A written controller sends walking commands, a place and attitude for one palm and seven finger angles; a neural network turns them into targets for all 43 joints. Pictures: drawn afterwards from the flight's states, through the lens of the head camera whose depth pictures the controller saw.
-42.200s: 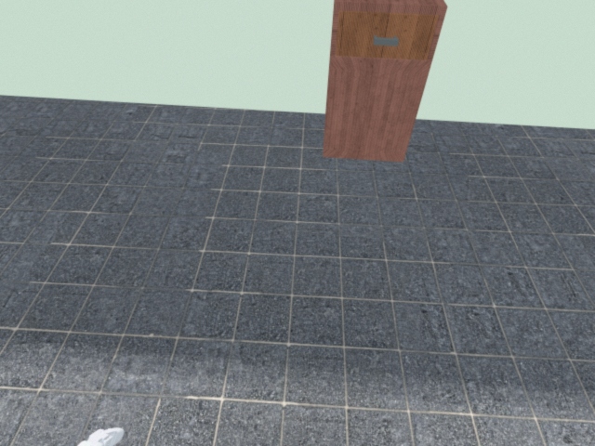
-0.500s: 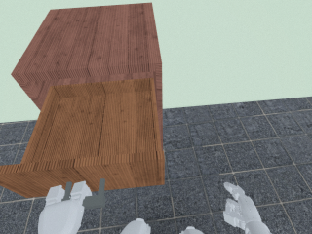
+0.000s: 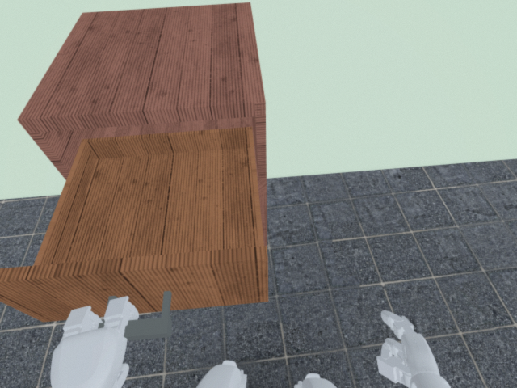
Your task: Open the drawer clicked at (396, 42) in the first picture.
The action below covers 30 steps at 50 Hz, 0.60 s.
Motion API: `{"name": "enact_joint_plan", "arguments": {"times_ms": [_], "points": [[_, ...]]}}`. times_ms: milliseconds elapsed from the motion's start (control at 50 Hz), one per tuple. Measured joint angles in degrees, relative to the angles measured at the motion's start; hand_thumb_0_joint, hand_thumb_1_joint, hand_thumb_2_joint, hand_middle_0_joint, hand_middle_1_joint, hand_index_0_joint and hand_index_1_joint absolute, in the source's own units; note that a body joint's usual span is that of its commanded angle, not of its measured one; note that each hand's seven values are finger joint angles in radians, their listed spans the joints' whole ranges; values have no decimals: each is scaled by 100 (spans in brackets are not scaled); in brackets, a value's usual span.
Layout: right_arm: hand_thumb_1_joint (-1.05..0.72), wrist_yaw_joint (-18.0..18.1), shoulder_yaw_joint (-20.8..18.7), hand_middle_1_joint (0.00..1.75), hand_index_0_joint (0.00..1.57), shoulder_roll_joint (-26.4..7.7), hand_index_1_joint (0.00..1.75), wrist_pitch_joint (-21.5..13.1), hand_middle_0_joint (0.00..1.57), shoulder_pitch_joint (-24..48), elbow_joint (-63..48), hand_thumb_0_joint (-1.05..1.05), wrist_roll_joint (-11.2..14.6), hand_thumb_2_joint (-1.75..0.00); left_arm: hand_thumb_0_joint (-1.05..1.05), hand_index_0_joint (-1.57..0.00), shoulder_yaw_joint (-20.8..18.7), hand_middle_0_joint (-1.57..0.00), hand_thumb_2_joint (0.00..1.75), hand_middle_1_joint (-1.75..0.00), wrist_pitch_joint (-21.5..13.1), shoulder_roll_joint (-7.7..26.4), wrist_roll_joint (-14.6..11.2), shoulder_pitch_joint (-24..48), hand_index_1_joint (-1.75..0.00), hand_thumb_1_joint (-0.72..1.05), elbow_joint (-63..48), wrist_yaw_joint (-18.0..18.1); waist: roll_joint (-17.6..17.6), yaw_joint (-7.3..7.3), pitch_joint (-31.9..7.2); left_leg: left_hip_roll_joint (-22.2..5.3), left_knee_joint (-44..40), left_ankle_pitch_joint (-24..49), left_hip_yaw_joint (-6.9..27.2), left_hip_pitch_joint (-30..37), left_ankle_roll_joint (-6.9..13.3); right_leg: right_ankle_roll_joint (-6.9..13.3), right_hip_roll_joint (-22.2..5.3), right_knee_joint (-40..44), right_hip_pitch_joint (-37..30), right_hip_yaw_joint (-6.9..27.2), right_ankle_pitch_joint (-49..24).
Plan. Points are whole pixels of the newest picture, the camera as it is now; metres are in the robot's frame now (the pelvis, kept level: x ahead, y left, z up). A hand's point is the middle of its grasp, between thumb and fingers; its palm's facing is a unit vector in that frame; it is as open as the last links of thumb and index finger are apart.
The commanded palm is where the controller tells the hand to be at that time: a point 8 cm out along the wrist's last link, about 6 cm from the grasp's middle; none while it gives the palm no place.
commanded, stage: open the thumb to release the handle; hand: left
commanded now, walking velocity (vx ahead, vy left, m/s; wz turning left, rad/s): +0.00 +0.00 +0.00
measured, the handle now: (137, 315) +0.23 +0.21 -0.02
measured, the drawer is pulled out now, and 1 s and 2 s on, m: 0.30 0.30 0.30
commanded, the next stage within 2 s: lift the hand off the handle in 0.14 s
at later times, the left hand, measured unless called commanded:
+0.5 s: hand (119, 356) +0.17 +0.23 -0.04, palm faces +0.00 -0.06 -1.00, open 13.9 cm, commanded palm +0.15 +0.23 +0.01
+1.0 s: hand (104, 349) +0.17 +0.24 -0.01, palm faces -0.02 -0.08 -1.00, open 13.7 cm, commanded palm +0.15 +0.24 +0.05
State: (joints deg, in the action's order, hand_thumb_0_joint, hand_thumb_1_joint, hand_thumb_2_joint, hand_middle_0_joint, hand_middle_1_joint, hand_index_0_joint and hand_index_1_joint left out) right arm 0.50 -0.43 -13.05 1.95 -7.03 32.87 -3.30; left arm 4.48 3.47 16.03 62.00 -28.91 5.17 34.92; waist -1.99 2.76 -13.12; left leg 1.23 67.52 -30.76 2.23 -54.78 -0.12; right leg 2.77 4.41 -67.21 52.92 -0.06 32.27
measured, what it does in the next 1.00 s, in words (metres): stands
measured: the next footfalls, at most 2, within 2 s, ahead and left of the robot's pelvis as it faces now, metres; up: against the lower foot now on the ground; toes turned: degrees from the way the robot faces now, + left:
none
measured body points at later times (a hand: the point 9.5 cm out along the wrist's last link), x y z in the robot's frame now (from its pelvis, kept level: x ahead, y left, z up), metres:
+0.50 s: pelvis -0.01 -0.01 +0.00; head +0.04 -0.03 +0.44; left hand +0.17 +0.23 +0.02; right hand +0.20 -0.22 -0.10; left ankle +0.02 +0.12 -0.64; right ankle +0.00 -0.09 -0.64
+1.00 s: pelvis +0.00 +0.00 +0.02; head +0.04 -0.02 +0.47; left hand +0.17 +0.24 +0.04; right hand +0.20 -0.24 -0.08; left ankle +0.02 +0.12 -0.64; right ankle +0.00 -0.09 -0.64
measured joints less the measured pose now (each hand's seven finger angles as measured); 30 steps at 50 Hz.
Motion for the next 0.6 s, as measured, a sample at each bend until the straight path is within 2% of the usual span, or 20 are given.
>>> {"name": "enact_joint_plan", "arguments": {"times_ms": [140,240,300,460,600], "points": [[-91,-22,-61,30,20,-38,30,4,20,78,-35,1,-22,-90,0,-31,-25,-34,42,-123,-60,59,36,34,-123,-23,11,41,-44,8,28,-2,118,-7,38,-78,-20,22,5,-107,65,-47,11],[-91,-12,-53,30,20,-11,30,7,20,74,-42,1,-12,-90,0,-30,10,-33,35,-121,-7,-4,-7,39,-121,-39,3,35,-61,33,16,7,121,22,40,-86,-29,29,-5,-132,81,-51,-3],[-91,-9,-38,30,20,3,30,-5,20,57,-38,1,-3,-90,0,-29,85,-33,33,-121,104,-50,-28,124,-120,-44,27,7,-81,36,27,26,107,50,67,-78,-36,34,-24,-124,63,-79,-15],[-91,61,12,30,20,80,30,-15,20,60,67,1,34,-90,0,-31,187,-32,31,-120,113,-30,80,516,-120,-49,258,34,-39,18,44,13,61,109,88,-82,-73,65,-13,-97,79,-100,-65],[-91,93,-7,30,20,63,30,26,20,13,141,1,87,-90,0,-32,103,-32,30,-120,291,2,-33,612,-120,-49,404,69,-56,-21,51,-16,-55,131,64,58,-82,73,12,9,-43,-68,-102]]}}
